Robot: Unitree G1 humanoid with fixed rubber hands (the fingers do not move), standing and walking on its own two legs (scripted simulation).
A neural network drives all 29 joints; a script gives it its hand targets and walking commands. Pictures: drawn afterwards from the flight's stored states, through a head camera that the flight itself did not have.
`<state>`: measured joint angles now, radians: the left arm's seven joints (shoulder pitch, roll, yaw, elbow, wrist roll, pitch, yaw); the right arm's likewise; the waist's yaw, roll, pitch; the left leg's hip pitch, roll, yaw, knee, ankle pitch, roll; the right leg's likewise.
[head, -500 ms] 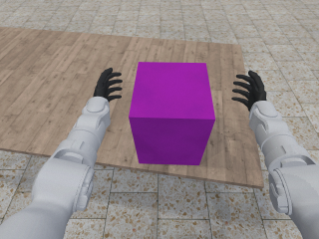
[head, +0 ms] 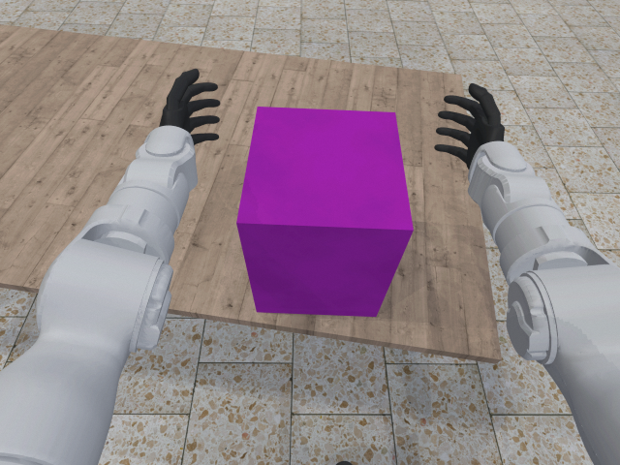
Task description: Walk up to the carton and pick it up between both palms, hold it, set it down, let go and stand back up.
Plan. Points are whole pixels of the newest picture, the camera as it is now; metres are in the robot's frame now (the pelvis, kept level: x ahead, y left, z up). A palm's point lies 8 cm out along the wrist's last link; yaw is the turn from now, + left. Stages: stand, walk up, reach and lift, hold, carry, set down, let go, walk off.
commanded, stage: reach and lift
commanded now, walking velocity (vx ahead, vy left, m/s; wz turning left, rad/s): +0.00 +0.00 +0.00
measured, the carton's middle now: (321, 219) +0.47 -0.05 -0.01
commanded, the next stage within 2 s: none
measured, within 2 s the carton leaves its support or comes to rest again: neither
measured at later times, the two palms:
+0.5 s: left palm (202, 208) +0.49 +0.12 +0.03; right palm (439, 219) +0.44 -0.23 +0.02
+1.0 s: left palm (217, 208) +0.48 +0.10 +0.03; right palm (420, 222) +0.43 -0.19 +0.02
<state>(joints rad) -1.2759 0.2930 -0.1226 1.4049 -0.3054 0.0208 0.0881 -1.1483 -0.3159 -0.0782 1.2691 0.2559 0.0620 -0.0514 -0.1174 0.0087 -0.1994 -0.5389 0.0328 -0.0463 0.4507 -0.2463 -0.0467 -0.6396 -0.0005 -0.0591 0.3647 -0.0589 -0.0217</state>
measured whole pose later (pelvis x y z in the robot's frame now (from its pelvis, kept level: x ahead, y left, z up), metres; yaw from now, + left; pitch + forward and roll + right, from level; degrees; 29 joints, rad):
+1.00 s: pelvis -0.01 +0.01 -0.03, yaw +0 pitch +27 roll +0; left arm -1.20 0.15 0.07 1.57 -0.12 -0.38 0.10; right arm -1.06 -0.12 -0.32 1.35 -0.02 -0.29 -0.13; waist -0.11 0.04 -0.22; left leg -0.84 0.01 -0.03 0.67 -0.32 -0.03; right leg -0.93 -0.02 -0.04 0.58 -0.12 -0.01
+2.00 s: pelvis +0.03 +0.02 +0.01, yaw +1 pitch +18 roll -1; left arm -0.87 -0.10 0.56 1.07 0.47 -0.31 0.09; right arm -0.76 0.06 -0.77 0.99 -0.53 -0.42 -0.01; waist -0.11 0.04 -0.04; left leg -0.43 0.03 -0.01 0.37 -0.25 -0.02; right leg -0.51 -0.02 -0.08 0.27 -0.06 0.00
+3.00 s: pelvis +0.01 +0.01 +0.01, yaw +3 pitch +21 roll -1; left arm -0.87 -0.07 0.50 1.13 0.37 -0.39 0.12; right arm -0.80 0.00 -0.71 1.17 -0.51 -0.56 -0.10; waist -0.10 0.02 -0.10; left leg -0.53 0.03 -0.03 0.36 -0.19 -0.03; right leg -0.58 -0.03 -0.13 0.24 -0.01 -0.02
